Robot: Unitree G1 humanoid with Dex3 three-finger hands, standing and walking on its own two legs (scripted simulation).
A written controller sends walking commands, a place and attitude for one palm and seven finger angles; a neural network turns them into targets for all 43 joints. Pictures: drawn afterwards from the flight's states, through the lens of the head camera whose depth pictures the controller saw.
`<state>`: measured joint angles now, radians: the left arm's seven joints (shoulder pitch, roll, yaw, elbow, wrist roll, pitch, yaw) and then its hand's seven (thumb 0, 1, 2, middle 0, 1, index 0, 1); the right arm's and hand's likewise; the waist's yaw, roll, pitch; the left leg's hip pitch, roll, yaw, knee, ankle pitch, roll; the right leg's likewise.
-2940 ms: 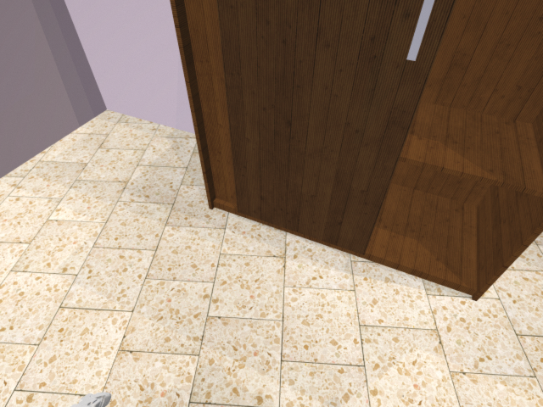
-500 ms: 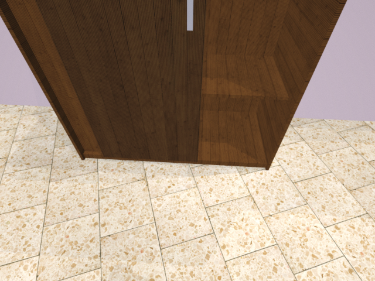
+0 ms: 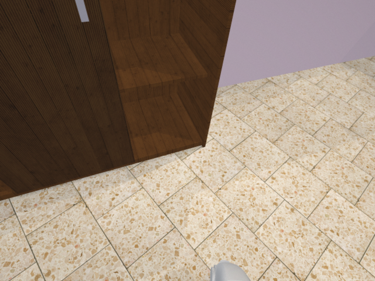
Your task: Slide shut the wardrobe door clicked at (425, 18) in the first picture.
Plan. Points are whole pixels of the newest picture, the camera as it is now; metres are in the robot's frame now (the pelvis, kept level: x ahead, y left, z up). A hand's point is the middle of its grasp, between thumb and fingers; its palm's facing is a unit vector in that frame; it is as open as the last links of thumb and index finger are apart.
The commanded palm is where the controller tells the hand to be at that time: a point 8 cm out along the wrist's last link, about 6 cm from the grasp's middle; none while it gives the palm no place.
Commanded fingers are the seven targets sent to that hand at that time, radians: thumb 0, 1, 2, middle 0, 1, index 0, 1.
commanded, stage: walk to a spot facing it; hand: left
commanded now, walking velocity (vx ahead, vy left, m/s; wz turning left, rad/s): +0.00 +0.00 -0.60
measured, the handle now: out of the picture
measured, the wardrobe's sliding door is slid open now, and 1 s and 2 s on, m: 0.46 0.46 0.46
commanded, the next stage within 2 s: turn to face it in 0.02 s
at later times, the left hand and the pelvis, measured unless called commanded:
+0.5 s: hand (128, 265) +0.18 +0.15 -0.17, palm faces +0.04 -0.99 -0.15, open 7.3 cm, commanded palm none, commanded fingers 0.00 0.90 0.90 -0.20 -0.30 -0.20 -0.30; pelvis +0.07 -0.02 -0.01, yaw +2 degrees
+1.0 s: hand out of the picture +0.08 +0.22 -0.17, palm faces +0.26 -0.93 -0.24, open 7.4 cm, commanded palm none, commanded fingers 0.00 0.90 0.90 -0.20 -0.30 -0.20 -0.30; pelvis +0.07 +0.00 +0.01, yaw +12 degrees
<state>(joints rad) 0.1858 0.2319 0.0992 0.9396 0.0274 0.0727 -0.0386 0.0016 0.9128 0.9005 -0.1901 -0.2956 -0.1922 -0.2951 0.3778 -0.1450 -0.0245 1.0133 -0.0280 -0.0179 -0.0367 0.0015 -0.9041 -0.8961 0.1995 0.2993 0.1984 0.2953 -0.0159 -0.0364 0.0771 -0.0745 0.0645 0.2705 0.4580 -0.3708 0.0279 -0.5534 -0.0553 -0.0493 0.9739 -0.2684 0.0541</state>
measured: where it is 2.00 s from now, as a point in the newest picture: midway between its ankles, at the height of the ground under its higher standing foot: outside the picture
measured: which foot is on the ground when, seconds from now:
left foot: down 0.00-0.14, up 0.16-0.54, down 0.56-1.00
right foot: up 0.00-0.10, down 0.12-0.58, up 0.60-1.00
